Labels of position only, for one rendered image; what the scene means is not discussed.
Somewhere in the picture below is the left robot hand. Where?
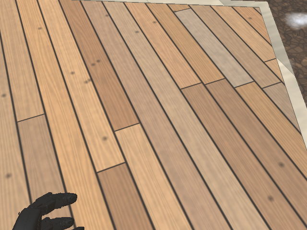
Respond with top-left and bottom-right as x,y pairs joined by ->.
12,192 -> 84,230

